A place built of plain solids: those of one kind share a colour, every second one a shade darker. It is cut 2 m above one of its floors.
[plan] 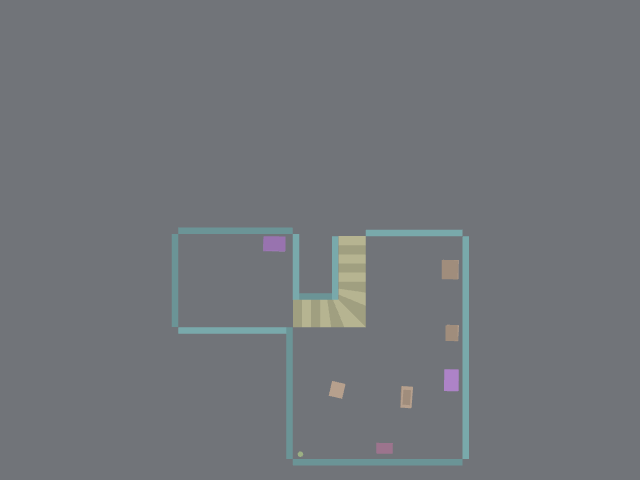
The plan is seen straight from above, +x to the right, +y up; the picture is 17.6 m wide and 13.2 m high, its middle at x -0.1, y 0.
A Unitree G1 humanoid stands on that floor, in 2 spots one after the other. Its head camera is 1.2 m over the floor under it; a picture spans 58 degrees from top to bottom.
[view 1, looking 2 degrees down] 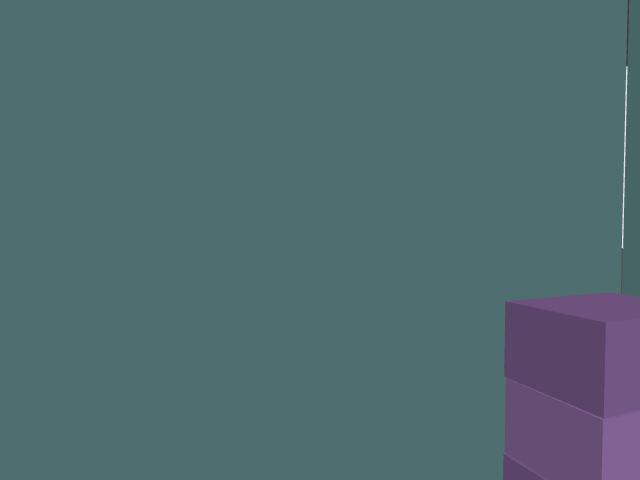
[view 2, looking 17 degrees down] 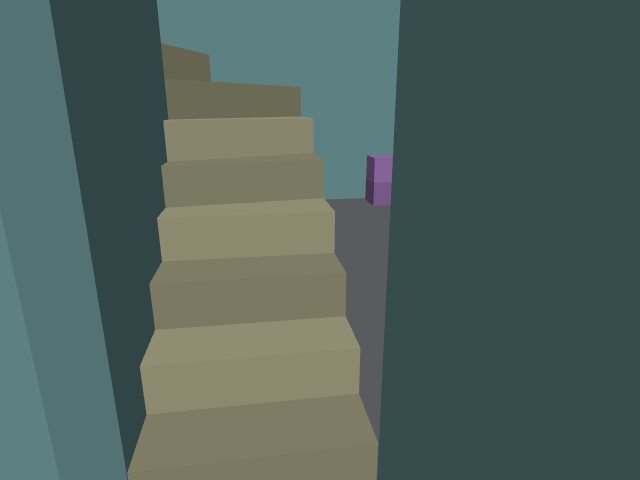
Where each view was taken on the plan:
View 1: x -2.97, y -1.16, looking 67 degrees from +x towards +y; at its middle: wall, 1.45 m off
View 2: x -1.92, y -2.04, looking -9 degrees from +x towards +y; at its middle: tread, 1.93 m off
